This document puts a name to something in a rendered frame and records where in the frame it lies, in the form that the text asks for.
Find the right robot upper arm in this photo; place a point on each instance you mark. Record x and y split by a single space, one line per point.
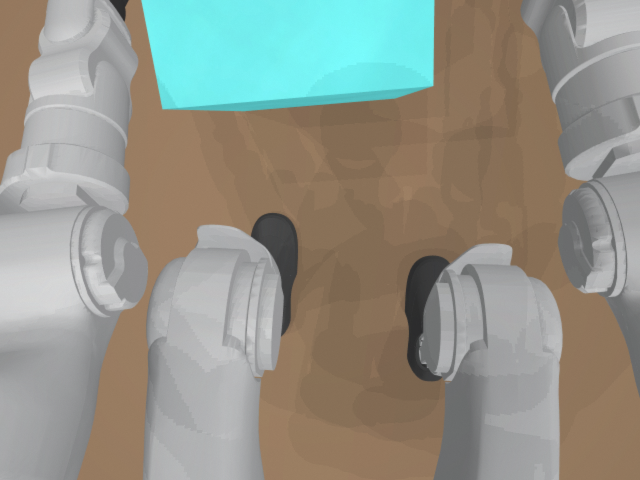
599 245

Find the robot left shin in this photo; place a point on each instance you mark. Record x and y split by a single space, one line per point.
209 236

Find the robot right shin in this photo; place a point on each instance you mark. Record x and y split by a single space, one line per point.
501 254

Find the left robot hand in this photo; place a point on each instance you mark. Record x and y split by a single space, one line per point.
120 7

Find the right robot forearm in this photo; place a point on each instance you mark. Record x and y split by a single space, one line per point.
590 52

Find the carton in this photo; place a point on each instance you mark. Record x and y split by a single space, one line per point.
245 55

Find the left robot forearm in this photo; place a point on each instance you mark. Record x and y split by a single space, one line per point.
76 123

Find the robot shin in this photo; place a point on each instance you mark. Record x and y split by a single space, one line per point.
501 254
209 236

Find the left robot upper arm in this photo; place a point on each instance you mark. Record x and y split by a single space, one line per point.
66 274

